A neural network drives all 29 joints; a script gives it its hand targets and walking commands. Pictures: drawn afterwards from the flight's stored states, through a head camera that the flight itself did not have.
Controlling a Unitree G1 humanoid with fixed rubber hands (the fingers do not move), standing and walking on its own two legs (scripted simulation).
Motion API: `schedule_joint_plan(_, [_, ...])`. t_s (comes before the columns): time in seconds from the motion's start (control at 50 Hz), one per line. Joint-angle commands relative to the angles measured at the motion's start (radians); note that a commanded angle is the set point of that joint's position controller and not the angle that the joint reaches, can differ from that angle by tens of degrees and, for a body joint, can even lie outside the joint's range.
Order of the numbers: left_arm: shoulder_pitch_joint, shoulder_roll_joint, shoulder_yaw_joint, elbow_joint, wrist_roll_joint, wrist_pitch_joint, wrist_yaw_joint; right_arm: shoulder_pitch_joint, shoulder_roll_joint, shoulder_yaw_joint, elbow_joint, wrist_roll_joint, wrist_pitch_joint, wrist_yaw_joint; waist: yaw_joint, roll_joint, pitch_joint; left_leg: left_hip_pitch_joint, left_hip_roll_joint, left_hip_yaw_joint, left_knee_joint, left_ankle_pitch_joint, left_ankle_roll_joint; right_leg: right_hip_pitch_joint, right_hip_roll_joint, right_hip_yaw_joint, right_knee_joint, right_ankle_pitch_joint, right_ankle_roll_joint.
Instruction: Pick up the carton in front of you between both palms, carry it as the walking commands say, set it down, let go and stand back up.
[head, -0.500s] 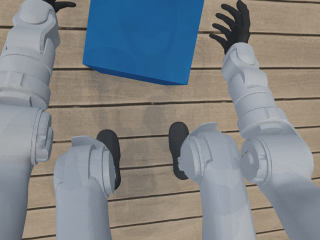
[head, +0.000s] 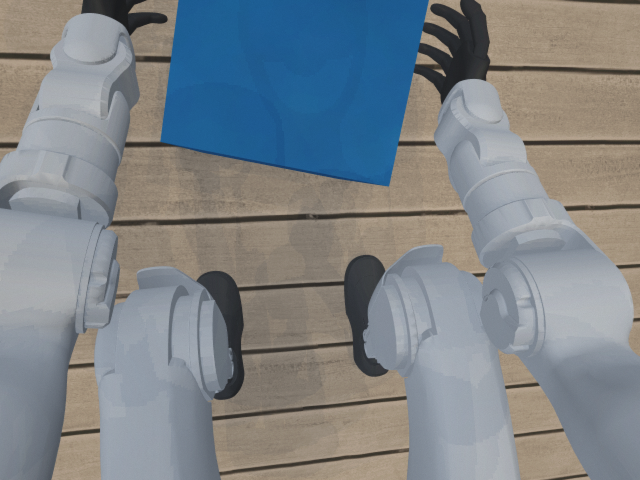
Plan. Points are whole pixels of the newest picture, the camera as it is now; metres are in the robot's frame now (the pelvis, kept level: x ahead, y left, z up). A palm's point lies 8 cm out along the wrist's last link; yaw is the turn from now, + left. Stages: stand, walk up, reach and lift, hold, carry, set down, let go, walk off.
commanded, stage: reach and lift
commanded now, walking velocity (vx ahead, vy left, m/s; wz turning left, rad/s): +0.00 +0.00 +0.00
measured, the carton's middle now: (289, 81) +0.51 +0.01 -0.25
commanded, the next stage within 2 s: none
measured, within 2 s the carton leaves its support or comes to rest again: leaves its support in 0.50 s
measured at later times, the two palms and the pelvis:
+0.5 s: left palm (140, 18) +0.54 +0.15 -0.17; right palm (454, 53) +0.52 -0.15 -0.15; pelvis -0.01 +0.00 -0.01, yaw +0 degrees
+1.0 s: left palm out of the picture +0.49 +0.17 +0.03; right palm (588, 36) +0.48 -0.13 +0.03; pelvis +0.00 -0.01 +0.09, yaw +5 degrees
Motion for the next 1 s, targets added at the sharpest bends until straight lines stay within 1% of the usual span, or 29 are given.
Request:
schedule_joint_plan(0.0, [-0.259, 0.007, 0.003, -0.058, 0.006, -0.024, -0.005, -0.166, -0.063, -0.017, -0.131, -0.02, -0.033, 0.003, -0.017, 0.141, -1.031, 0.596, -0.021, -0.015, -0.187, 0.298, -0.011, 0.457, 0.016, -0.066, -0.151, 0.325, 0.019])
schedule_joint_plan(0.08, [-0.285, -0.042, -0.016, -0.038, 0.016, -0.032, 0.003, -0.219, 0.031, 0.043, -0.146, 0.01, -0.028, 0.016, 0.02, 0.114, -1.023, 0.578, -0.027, -0.016, -0.207, 0.255, 0.001, 0.484, 0.029, -0.064, -0.15, 0.293, 0.022])
schedule_joint_plan(0.14, [-0.339, -0.098, -0.023, -0.046, 0.034, -0.044, 0.005, -0.259, 0.129, 0.071, -0.126, 0.02, -0.023, 0.023, 0.039, 0.11, -1.024, 0.575, -0.033, -0.01, -0.22, 0.218, 0.009, 0.517, 0.047, -0.058, -0.153, 0.268, 0.02])
schedule_joint_plan(0.18, [-0.384, -0.221, -0.05, -0.037, 0.037, -0.041, -0.013, -0.288, 0.231, 0.073, -0.093, 0.005, -0.017, 0.034, 0.022, 0.121, -1.013, 0.574, -0.04, -0.009, -0.225, 0.193, 0.011, 0.523, 0.06, -0.061, -0.157, 0.252, 0.015])
schedule_joint_plan(0.2, [-0.421, -0.312, -0.068, -0.035, 0.039, -0.035, -0.03, -0.311, 0.301, 0.069, -0.075, -0.014, -0.012, 0.045, 0.005, 0.13, -1.002, 0.571, -0.045, -0.008, -0.225, 0.181, 0.009, 0.516, 0.066, -0.064, -0.157, 0.244, 0.01])
schedule_joint_plan(0.22, [-0.487, -0.47, -0.104, -0.059, 0.029, -0.024, -0.064, -0.367, 0.439, 0.088, -0.072, -0.032, -0.002, 0.075, -0.007, 0.139, -0.992, 0.57, -0.056, -0.009, -0.222, 0.173, 0.01, 0.492, 0.075, -0.066, -0.153, 0.235, 0.003])
schedule_joint_plan(0.24, [-0.538, -0.592, -0.119, -0.069, 0.033, -0.009, -0.096, -0.435, 0.543, 0.092, -0.081, -0.056, 0.007, 0.109, -0.013, 0.14, -0.98, 0.572, -0.062, -0.007, -0.217, 0.178, 0.008, 0.465, 0.082, -0.071, -0.146, 0.231, -0.005])
schedule_joint_plan(0.26, [-0.544, -0.684, -0.11, -0.072, 0.057, 0.004, -0.123, -0.482, 0.612, 0.082, -0.099, -0.081, 0.02, 0.14, -0.009, 0.152, -0.966, 0.575, -0.069, 0.0, -0.21, 0.18, 0.007, 0.448, 0.087, -0.076, -0.137, 0.219, -0.009])
schedule_joint_plan(0.3, [-0.524, -0.828, -0.088, -0.091, 0.091, 0.024, -0.162, -0.55, 0.718, 0.078, -0.131, -0.106, 0.047, 0.192, 0.011, 0.177, -0.97, 0.589, -0.085, 0.018, -0.199, 0.193, 0.006, 0.432, 0.096, -0.088, -0.124, 0.205, -0.009])
schedule_joint_plan(0.34, [-0.508, -0.912, -0.082, -0.136, 0.099, 0.038, -0.183, -0.574, 0.791, 0.081, -0.17, -0.116, 0.067, 0.224, 0.022, 0.18, -1.013, 0.602, -0.098, 0.03, -0.189, 0.226, 0.006, 0.435, 0.108, -0.098, -0.117, 0.222, -0.01])
schedule_joint_plan(0.38, [-0.506, -0.987, -0.093, -0.194, 0.086, 0.046, -0.193, -0.587, 0.864, 0.111, -0.234, -0.105, 0.081, 0.241, 0.021, 0.173, -1.111, 0.646, -0.105, 0.04, -0.176, 0.29, 0.007, 0.476, 0.117, -0.106, -0.109, 0.281, -0.012])
schedule_joint_plan(0.4, [-0.51, -1.027, -0.104, -0.23, 0.073, 0.049, -0.194, -0.599, 0.9, 0.132, -0.279, -0.089, 0.086, 0.246, 0.02, 0.169, -1.189, 0.686, -0.108, 0.044, -0.17, 0.335, 0.006, 0.511, 0.121, -0.111, -0.105, 0.323, -0.012])
schedule_joint_plan(0.44, [-0.529, -1.1, -0.136, -0.328, 0.042, 0.057, -0.189, -0.616, 0.972, 0.184, -0.379, -0.051, 0.099, 0.246, 0.019, 0.164, -1.415, 0.805, -0.114, 0.057, -0.159, 0.444, -0.001, 0.612, 0.125, -0.12, -0.096, 0.422, -0.009])
schedule_joint_plan(0.48, [-0.54, -1.16, -0.162, -0.437, 0.028, 0.076, -0.182, -0.592, 1.044, 0.225, -0.44, -0.029, 0.128, 0.247, 0.023, 0.176, -1.562, 0.902, -0.124, 0.07, -0.164, 0.505, -0.011, 0.653, 0.133, -0.131, -0.1, 0.464, -0.007])
schedule_joint_plan(0.54, [-0.546, -1.226, -0.175, -0.571, 0.042, 0.119, -0.18, -0.571, 1.116, 0.252, -0.498, -0.044, 0.188, 0.267, 0.033, 0.206, -1.638, 0.987, -0.136, 0.079, -0.194, 0.506, -0.018, 0.601, 0.143, -0.141, -0.133, 0.414, -0.009])
schedule_joint_plan(0.56, [-0.534, -1.245, -0.158, -0.591, 0.059, 0.133, -0.175, -0.583, 1.117, 0.251, -0.505, -0.063, 0.204, 0.27, 0.038, 0.211, -1.621, 0.931, -0.143, 0.086, -0.225, 0.409, -0.016, 0.609, 0.145, -0.144, -0.149, 0.351, -0.017])
schedule_joint_plan(0.58, [-0.509, -1.247, -0.149, -0.584, 0.085, 0.151, -0.176, -0.568, 1.122, 0.255, -0.523, -0.087, 0.221, 0.275, 0.041, 0.206, -1.563, 0.935, -0.141, 0.085, -0.246, 0.385, -0.015, 0.556, 0.142, -0.139, -0.172, 0.308, -0.016])
schedule_joint_plan(0.6, [-0.472, -1.276, -0.145, -0.592, 0.094, 0.168, -0.178, -0.574, 1.121, 0.267, -0.561, -0.099, 0.234, 0.28, 0.038, 0.206, -1.576, 0.955, -0.145, 0.088, -0.253, 0.391, -0.016, 0.552, 0.145, -0.136, -0.184, 0.297, -0.017])
schedule_joint_plan(0.64, [-0.404, -1.329, -0.147, -0.609, 0.11, 0.203, -0.181, -0.589, 1.133, 0.306, -0.643, -0.114, 0.257, 0.284, 0.041, 0.186, -1.648, 0.993, -0.157, 0.096, -0.276, 0.396, -0.017, 0.579, 0.153, -0.136, -0.212, 0.292, -0.013])
schedule_joint_plan(0.66, [-0.373, -1.352, -0.133, -0.588, 0.122, 0.22, -0.182, -0.592, 1.126, 0.305, -0.651, -0.128, 0.267, 0.283, 0.037, 0.183, -1.632, 0.975, -0.16, 0.095, -0.302, 0.343, -0.019, 0.589, 0.153, -0.141, -0.226, 0.258, -0.015])
schedule_joint_plan(0.68, [-0.348, -1.368, -0.106, -0.542, 0.147, 0.237, -0.187, -0.564, 1.127, 0.288, -0.613, -0.156, 0.282, 0.283, 0.032, 0.181, -1.531, 0.917, -0.163, 0.095, -0.331, 0.28, -0.021, 0.565, 0.152, -0.137, -0.253, 0.207, -0.02])
schedule_joint_plan(0.7, [-0.318, -1.382, -0.066, -0.48, 0.176, 0.253, -0.196, -0.522, 1.125, 0.255, -0.553, -0.192, 0.298, 0.286, 0.018, 0.173, -1.409, 0.837, -0.165, 0.094, -0.364, 0.201, -0.019, 0.536, 0.152, -0.132, -0.285, 0.147, -0.026])
schedule_joint_plan(0.74, [-0.265, -1.386, 0.031, -0.36, 0.24, 0.275, -0.222, -0.432, 1.125, 0.156, -0.43, -0.278, 0.324, 0.297, -0.008, 0.152, -1.196, 0.702, -0.165, 0.094, -0.427, 0.056, -0.015, 0.493, 0.15, -0.127, -0.354, 0.033, -0.039])
schedule_joint_plan(0.76, [-0.258, -1.382, 0.064, -0.342, 0.265, 0.279, -0.235, -0.399, 1.13, 0.108, -0.395, -0.316, 0.33, 0.302, -0.017, 0.15, -1.161, 0.676, -0.164, 0.095, -0.449, 0.027, -0.015, 0.5, 0.149, -0.124, -0.383, 0.017, -0.044])
schedule_joint_plan(0.8, [-0.269, -1.389, 0.082, -0.356, 0.291, 0.279, -0.251, -0.379, 1.148, 0.051, -0.379, -0.355, 0.332, 0.31, -0.023, 0.157, -1.195, 0.688, -0.165, 0.096, -0.476, 0.035, -0.015, 0.538, 0.147, -0.114, -0.422, 0.041, -0.044])
schedule_joint_plan(0.84, [-0.258, -1.396, 0.112, -0.347, 0.312, 0.276, -0.258, -0.374, 1.167, 0.036, -0.378, -0.371, 0.332, 0.317, -0.015, 0.152, -1.233, 0.724, -0.167, 0.095, -0.499, 0.071, -0.013, 0.565, 0.147, -0.108, -0.447, 0.075, -0.041])
schedule_joint_plan(0.86, [-0.246, -1.403, 0.122, -0.343, 0.321, 0.274, -0.259, -0.373, 1.183, 0.043, -0.38, -0.373, 0.332, 0.32, -0.003, 0.148, -1.249, 0.744, -0.169, 0.097, -0.513, 0.095, -0.013, 0.579, 0.148, -0.104, -0.462, 0.089, -0.038])
schedule_joint_plan(0.92, [-0.22, -1.413, 0.131, -0.358, 0.333, 0.268, -0.26, -0.379, 1.225, 0.099, -0.417, -0.357, 0.331, 0.333, 0.027, 0.111, -1.317, 0.787, -0.175, 0.099, -0.546, 0.151, -0.009, 0.642, 0.151, -0.093, -0.5, 0.123, -0.027])
schedule_joint_plan(0.98, [-0.188, -1.42, 0.118, -0.388, 0.335, 0.27, -0.258, -0.369, 1.265, 0.167, -0.454, -0.329, 0.337, 0.343, 0.057, 0.073, -1.38, 0.835, -0.179, 0.102, -0.579, 0.183, -0.003, 0.712, 0.151, -0.085, -0.537, 0.148, -0.015])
